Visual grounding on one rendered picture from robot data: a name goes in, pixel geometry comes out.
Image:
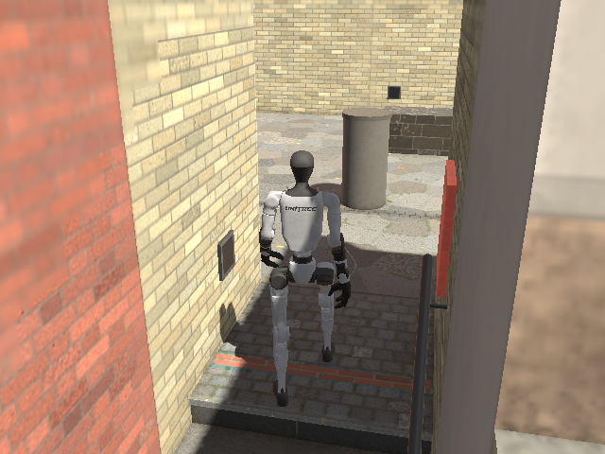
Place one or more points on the robot left hand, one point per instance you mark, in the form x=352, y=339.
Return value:
x=266, y=260

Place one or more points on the robot right hand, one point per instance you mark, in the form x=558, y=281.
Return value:
x=346, y=293

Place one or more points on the robot right upper arm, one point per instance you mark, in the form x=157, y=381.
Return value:
x=332, y=202

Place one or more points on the robot head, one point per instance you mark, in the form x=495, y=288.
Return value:
x=302, y=164

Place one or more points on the right robot forearm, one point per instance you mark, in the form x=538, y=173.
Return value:
x=341, y=262

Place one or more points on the left robot forearm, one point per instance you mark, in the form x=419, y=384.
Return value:
x=265, y=245

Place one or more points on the robot left upper arm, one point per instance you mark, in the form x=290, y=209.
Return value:
x=269, y=213

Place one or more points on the right robot shin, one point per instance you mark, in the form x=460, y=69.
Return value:
x=327, y=322

